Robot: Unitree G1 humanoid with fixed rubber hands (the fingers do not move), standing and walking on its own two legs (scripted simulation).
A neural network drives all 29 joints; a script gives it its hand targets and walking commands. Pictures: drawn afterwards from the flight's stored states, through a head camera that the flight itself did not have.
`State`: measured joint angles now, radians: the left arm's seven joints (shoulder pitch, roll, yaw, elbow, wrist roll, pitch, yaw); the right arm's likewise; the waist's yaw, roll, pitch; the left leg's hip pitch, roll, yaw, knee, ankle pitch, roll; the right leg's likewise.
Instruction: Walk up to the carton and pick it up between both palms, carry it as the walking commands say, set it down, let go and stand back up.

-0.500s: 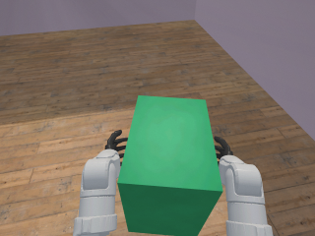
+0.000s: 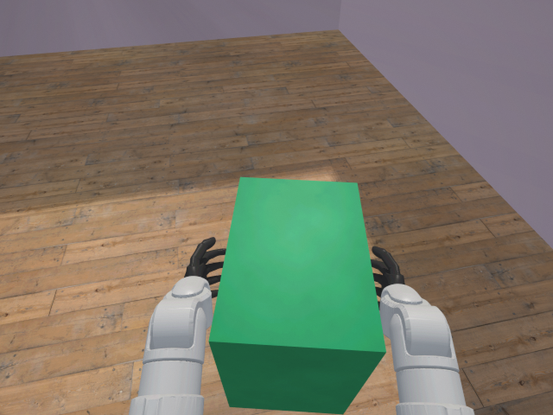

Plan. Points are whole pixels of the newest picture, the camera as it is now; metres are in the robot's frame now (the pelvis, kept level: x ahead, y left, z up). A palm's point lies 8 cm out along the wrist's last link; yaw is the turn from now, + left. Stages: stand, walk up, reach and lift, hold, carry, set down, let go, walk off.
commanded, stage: carry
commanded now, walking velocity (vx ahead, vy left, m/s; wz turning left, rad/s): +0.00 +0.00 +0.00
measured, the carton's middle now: (292, 297) +0.31 +0.00 -0.02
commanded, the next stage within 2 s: hold in 0.44 s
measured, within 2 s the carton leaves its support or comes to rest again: neither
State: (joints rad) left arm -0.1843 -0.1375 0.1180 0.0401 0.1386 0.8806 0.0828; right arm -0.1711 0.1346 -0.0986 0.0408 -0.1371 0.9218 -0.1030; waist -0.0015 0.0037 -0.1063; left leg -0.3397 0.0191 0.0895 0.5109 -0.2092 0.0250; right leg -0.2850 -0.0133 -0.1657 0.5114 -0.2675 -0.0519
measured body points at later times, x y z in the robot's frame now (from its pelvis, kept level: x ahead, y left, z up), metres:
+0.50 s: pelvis -0.01 -0.01 +0.00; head -0.02 -0.01 +0.45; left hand +0.29 +0.14 +0.03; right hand +0.28 -0.15 +0.02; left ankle +0.04 +0.10 -0.74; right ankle +0.00 -0.08 -0.74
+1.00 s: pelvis -0.01 +0.01 +0.01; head -0.06 +0.01 +0.45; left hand +0.29 +0.15 +0.04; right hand +0.28 -0.14 +0.04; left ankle +0.04 +0.11 -0.74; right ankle +0.00 -0.08 -0.74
